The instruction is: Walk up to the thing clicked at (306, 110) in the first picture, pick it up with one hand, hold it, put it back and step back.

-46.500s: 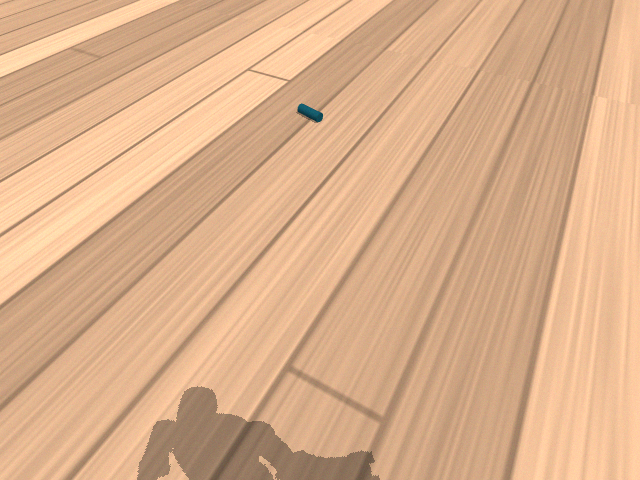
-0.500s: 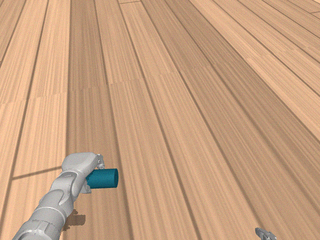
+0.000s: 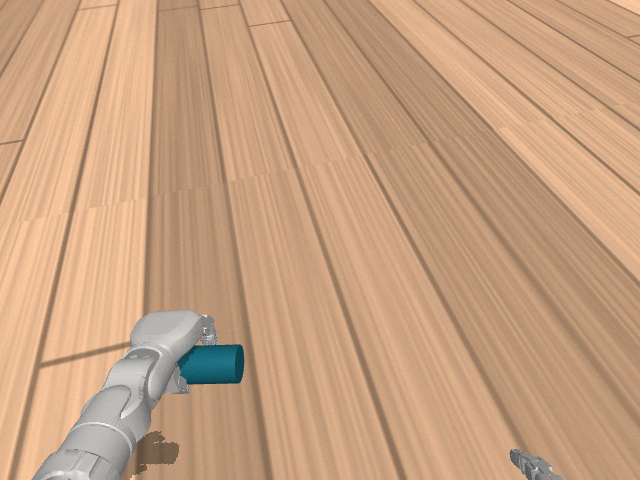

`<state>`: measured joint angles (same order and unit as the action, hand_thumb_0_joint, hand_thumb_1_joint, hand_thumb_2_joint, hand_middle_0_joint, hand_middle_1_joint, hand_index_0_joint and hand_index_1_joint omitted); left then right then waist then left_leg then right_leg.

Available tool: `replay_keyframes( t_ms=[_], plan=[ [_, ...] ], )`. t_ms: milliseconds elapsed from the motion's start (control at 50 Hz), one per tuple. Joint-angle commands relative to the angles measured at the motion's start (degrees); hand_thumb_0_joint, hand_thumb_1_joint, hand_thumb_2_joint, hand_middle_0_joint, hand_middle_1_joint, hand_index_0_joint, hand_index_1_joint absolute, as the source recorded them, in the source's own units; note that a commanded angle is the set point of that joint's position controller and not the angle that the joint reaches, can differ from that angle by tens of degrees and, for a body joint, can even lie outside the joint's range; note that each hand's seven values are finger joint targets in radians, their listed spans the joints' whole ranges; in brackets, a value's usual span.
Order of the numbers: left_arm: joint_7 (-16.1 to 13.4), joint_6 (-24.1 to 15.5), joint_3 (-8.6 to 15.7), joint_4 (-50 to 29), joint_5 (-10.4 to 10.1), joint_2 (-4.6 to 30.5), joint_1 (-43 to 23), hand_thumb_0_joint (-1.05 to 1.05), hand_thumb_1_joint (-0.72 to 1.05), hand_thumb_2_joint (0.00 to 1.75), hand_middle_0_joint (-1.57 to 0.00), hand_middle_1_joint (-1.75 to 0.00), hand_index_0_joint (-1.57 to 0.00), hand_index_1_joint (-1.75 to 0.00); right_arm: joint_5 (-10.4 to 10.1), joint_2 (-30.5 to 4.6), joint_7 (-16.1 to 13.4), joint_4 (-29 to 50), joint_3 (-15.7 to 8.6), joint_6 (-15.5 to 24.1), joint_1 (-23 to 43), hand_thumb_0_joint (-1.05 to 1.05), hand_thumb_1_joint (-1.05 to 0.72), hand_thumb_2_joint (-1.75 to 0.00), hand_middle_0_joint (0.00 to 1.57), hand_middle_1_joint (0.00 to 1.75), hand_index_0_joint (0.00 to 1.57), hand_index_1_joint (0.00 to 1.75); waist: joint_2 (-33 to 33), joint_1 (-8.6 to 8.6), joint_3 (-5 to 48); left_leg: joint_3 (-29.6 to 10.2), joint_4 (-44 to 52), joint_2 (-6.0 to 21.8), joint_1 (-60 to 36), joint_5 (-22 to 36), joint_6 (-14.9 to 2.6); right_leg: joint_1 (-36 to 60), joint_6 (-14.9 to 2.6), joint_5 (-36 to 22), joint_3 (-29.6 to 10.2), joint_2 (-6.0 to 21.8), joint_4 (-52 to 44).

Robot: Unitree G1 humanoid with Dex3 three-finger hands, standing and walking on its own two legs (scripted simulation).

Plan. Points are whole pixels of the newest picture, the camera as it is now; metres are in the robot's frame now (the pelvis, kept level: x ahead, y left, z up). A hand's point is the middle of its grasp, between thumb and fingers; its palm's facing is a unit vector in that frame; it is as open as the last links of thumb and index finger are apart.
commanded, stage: hold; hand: left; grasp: from above
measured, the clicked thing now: (188, 364) +0.31 +0.22 -0.09
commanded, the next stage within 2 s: crouch in 1.02 s
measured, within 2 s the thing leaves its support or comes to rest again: neither
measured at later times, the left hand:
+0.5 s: hand (174, 373) +0.28 +0.22 -0.04, palm faces -0.47 -0.03 -0.88, open 8.6 cm
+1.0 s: hand (171, 374) +0.27 +0.22 -0.04, palm faces -0.48 -0.03 -0.88, open 8.6 cm
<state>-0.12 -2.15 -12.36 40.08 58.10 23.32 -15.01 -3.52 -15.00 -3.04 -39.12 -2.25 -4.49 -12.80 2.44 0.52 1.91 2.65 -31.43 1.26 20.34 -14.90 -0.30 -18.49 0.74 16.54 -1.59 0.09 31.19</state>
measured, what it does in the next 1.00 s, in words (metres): stands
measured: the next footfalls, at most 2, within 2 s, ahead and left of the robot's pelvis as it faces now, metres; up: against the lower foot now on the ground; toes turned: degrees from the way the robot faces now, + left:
none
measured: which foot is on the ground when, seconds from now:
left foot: down 0.00-1.00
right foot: down 0.00-1.00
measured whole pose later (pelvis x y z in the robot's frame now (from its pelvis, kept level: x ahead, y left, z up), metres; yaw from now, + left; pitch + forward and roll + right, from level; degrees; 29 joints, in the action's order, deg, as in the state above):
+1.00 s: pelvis -0.02 +0.00 +0.01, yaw +0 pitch +1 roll +0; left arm 1.8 -3.2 -12.8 38.6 57.4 23.9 -14.6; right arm -3.8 -14.8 -3.8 -38.8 -1.3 -5.3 -11.0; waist 2.4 0.1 -0.1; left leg 2.8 -26.7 0.9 16.1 -11.5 -0.3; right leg -14.7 0.7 13.6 -1.7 0.3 27.3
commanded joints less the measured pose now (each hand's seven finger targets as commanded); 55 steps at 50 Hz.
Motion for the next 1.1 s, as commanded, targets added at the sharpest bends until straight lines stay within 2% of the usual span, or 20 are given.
replay_keyframes(
  t_ms=[0, 40, 100, 180, 300, 400, 420, 460, 520, 560, 600, 620, 640, 740, 780, 800, 840, 880, 1000, 1080],
  plan=[
    [-2.17, -0.07, 6.41, -10.61, -0.54, 12.54, -18.67, 0.00, 0.64, 0.62, -0.93, -0.65, -0.97, -0.61, 0.10, -7.88, -0.82, 7.39, -2.65, 1.73, 3.23, 0.00, -0.90, -0.90, 0.20, 0.30, 0.20, 0.30, -0.97, -0.11, 14.20, -0.59, 3.83, -1.55, -10.58, 13.56, -0.79, 2.85, -1.23, -12.87, 0.64, -2.34, -4.89],
    [-1.99, -0.39, 5.61, -12.34, -0.65, 12.14, -20.22, 0.00, 0.64, 0.64, -0.94, -0.66, -0.98, -0.62, 0.12, -7.77, -0.88, 7.55, -2.55, 1.67, 3.85, 0.00, -0.90, -0.90, 0.20, 0.30, 0.20, 0.30, -1.20, 0.10, 14.77, -0.77, 4.04, -1.54, -11.50, 13.91, -0.87, 2.96, -1.10, -13.29, 0.62, -2.31, -4.98],
    [-1.92, -0.44, 6.57, -13.40, -0.76, 12.82, -19.63, 0.00, 0.66, 0.64, -0.95, -0.67, -0.99, -0.62, 0.08, -7.69, -1.02, 7.67, -2.43, 1.59, 4.04, 0.00, -0.90, -0.90, 0.20, 0.30, 0.20, 0.30, -1.08, -0.05, 15.46, -0.28, 4.04, -1.93, -12.09, 14.21, -1.06, 3.80, -0.86, -14.10, 0.19, -1.99, -5.54],
    [-1.66, -0.59, 5.87, -13.37, -0.70, 12.43, -20.80, 0.00, 0.67, 0.63, -0.96, -0.66, -1.00, -0.62, 0.14, -7.57, -1.16, 7.62, -2.21, 1.57, 4.90, 0.00, -0.90, -0.90, 0.20, 0.30, 0.20, 0.30, -0.85, 0.28, 13.85, -0.44, 5.11, -1.69, -12.26, 11.53, -0.94, 2.96, -1.06, -11.14, 0.43, -2.05, -6.47],
    [-1.13, -0.53, 6.24, -13.99, -0.91, 12.82, -19.55, 0.00, 0.67, 0.64, -0.96, -0.66, -1.01, -0.62, -0.04, -7.55, -1.24, 8.12, -2.00, 1.55, 6.24, 0.00, -0.90, -0.90, 0.20, 0.30, 0.20, 0.30, -0.86, -0.58, 13.19, -0.57, 5.95, -1.69, -12.69, 11.58, -0.83, 3.95, -1.18, -10.69, 0.49, -1.98, -7.12],
    [-0.37, -0.38, 5.46, -14.35, -1.32, 12.31, -20.42, 0.00, 0.70, 0.61, -0.97, -0.65, -1.02, -0.61, -0.08, -7.42, -1.32, 8.27, -1.68, 1.58, 6.68, 0.00, -0.90, -0.90, 0.20, 0.30, 0.20, 0.30, -1.33, -0.03, 12.23, -0.49, 6.74, -1.69, -12.75, 9.38, -0.98, 3.55, -1.08, -8.78, 0.39, -1.87, -7.96],
    [-0.37, -0.45, 7.04, -13.94, -1.16, 13.86, -20.48, 0.00, 0.69, 0.61, -0.96, -0.66, -1.01, -0.60, -0.11, -7.56, -1.40, 8.07, -1.73, 1.56, 6.39, 0.00, -0.90, -0.90, 0.20, 0.30, 0.20, 0.30, -0.86, -0.39, 12.52, -0.37, 6.93, -1.69, -12.84, 9.41, -0.99, 3.82, -1.15, -8.83, 0.30, -1.85, -8.00],
    [-0.05, -0.49, 5.26, -13.54, -1.26, 11.75, -19.37, 0.00, 0.69, 0.61, -0.97, -0.66, -1.01, -0.61, 0.01, -7.35, -1.32, 8.32, -1.49, 1.58, 6.80, 0.00, -0.90, -0.90, 0.20, 0.30, 0.20, 0.30, -0.98, -0.22, 11.46, -0.76, 7.28, -1.47, -12.69, 8.70, -0.74, 3.34, -1.31, -7.91, 0.55, -1.99, -8.04],
    [0.14, -0.65, 5.85, -12.46, -1.57, 11.96, -17.55, 0.00, 0.69, 0.64, -0.98, -0.64, -1.02, -0.60, -0.07, -7.30, -1.33, 8.56, -1.55, 1.54, 7.19, 0.00, -0.90, -0.90, 0.20, 0.30, 0.20, 0.30, -1.74, -0.54, 11.11, -0.94, 7.47, -1.47, -12.51, 9.20, -0.77, 3.67, -1.35, -8.14, 0.72, -1.95, -8.03],
    [-0.16, -1.14, 7.96, -14.00, -0.89, 14.70, -19.06, 0.00, 0.67, 0.64, -0.97, -0.65, -1.01, -0.61, 0.03, -7.23, -1.44, 8.46, -1.52, 1.48, 6.97, 0.00, -0.90, -0.90, 0.20, 0.30, 0.20, 0.30, -0.84, -1.00, 12.66, -0.56, 6.90, -1.90, -12.66, 10.51, -0.90, 4.61, -1.20, -9.53, 0.38, -1.71, -7.97],
    [-0.42, -1.60, 6.58, -16.08, -1.00, 13.50, -22.03, 0.00, 0.69, 0.63, -0.99, -0.64, -1.03, -0.60, 0.18, -7.05, -1.46, 8.35, -1.42, 1.51, 7.06, 0.00, -0.90, -0.90, 0.20, 0.30, 0.20, 0.30, -0.53, -0.10, 13.82, -0.34, 6.40, -2.06, -13.79, 11.06, -1.00, 4.37, -1.00, -10.46, 0.09, -1.56, -7.98],
    [-0.63, -1.70, 6.95, -16.41, -0.80, 14.10, -23.09, 0.00, 0.70, 0.63, -0.99, -0.64, -1.03, -0.60, 0.10, -7.10, -1.53, 8.17, -1.54, 1.53, 6.66, 0.00, -0.90, -0.90, 0.20, 0.30, 0.20, 0.30, 0.56, 0.03, 15.00, -0.22, 6.47, -2.01, -14.75, 11.73, -0.90, 4.33, -1.10, -11.22, -0.02, -1.62, -7.63],
    [-0.78, -1.56, 7.55, -15.26, -0.86, 14.63, -22.39, 0.00, 0.71, 0.62, -1.00, -0.64, -1.04, -0.60, 0.08, -7.05, -1.61, 7.75, -1.52, 1.51, 6.75, 0.00, -0.91, -0.90, 0.20, 0.30, 0.20, 0.30, 0.32, -0.44, 14.82, -0.27, 6.38, -1.96, -14.71, 12.35, -0.90, 4.54, -1.06, -11.62, 0.15, -1.65, -7.64],
    [-1.30, -0.84, 4.84, -12.91, -1.22, 11.07, -19.99, 0.00, 0.67, 0.59, -0.97, -0.62, -1.01, -0.58, 0.04, -7.33, -1.42, 7.47, -1.69, 1.50, 6.41, 0.00, -0.90, -0.90, 0.20, 0.30, 0.20, 0.30, -1.02, 0.31, 12.81, -0.75, 7.19, -1.39, -14.49, 11.68, -0.60, 3.61, -1.40, -10.65, 0.86, -2.10, -7.87],
    [-1.35, -0.61, 7.00, -11.43, -1.14, 13.52, -19.09, 0.00, 0.67, 0.62, -0.98, -0.61, -1.01, -0.57, -0.06, -7.50, -1.44, 7.51, -1.67, 1.35, 6.63, 0.00, -0.90, -0.90, 0.20, 0.30, 0.20, 0.30, -1.48, -0.56, 11.49, -0.50, 7.37, -1.64, -12.95, 10.33, -0.76, 3.94, -1.24, -9.30, 0.73, -1.84, -8.52],
    [-0.98, -0.80, 5.19, -12.67, -1.28, 11.87, -19.99, 0.00, 0.67, 0.60, -0.97, -0.62, -1.01, -0.58, -0.04, -7.19, -1.33, 7.81, -1.57, 1.47, 6.77, 0.00, -0.90, -0.90, 0.20, 0.30, 0.20, 0.30, -1.82, -0.17, 11.76, -0.67, 7.51, -1.56, -12.98, 9.80, -0.75, 3.85, -1.31, -8.90, 0.77, -1.93, -8.44],
    [-0.54, -0.85, 6.30, -12.49, -1.20, 13.13, -19.28, 0.00, 0.68, 0.62, -0.99, -0.60, -1.02, -0.56, -0.14, -7.24, -1.39, 8.08, -1.62, 1.31, 7.20, 0.00, -0.90, -0.90, 0.20, 0.30, 0.20, 0.30, -0.60, -0.52, 11.71, -0.42, 7.56, -1.81, -13.31, 9.60, -0.80, 3.98, -1.30, -8.65, 0.47, -1.60, -8.85],
    [-0.28, -1.25, 5.82, -13.18, -1.25, 12.73, -20.25, 0.00, 0.69, 0.61, -0.99, -0.62, -1.03, -0.58, -0.02, -7.14, -1.38, 8.06, -1.61, 1.32, 7.01, 0.00, -0.91, -0.90, 0.20, 0.30, 0.20, 0.30, -0.96, -0.46, 12.64, -0.62, 7.51, -1.73, -13.60, 10.74, -0.75, 4.35, -1.40, -9.71, 0.54, -1.77, -8.25],
    [-1.42, -1.28, 7.36, -13.51, -0.94, 13.80, -20.30, 0.00, 0.68, 0.59, -0.98, -0.60, -1.02, -0.56, -0.03, -7.31, -1.41, 7.90, -1.70, 1.24, 6.44, 0.00, -0.90, -0.90, 0.20, 0.30, 0.20, 0.30, 0.15, -0.73, 13.15, -0.70, 7.54, -1.48, -14.03, 11.46, -0.45, 4.45, -1.60, -10.17, 0.85, -2.02, -8.08],
    [-1.89, -1.03, 6.33, -13.70, -0.54, 12.81, -20.57, 0.00, 0.69, 0.60, -1.00, -0.59, -1.04, -0.55, -0.09, -7.25, -1.36, 8.03, -1.93, 1.20, 6.49, 0.00, -0.90, -0.90, 0.20, 0.30, 0.20, 0.30, -0.05, -0.56, 13.55, -0.51, 7.26, -1.67, -14.07, 12.33, -0.56, 4.58, -1.49, -11.22, 0.74, -1.81, -8.07]
  ],
)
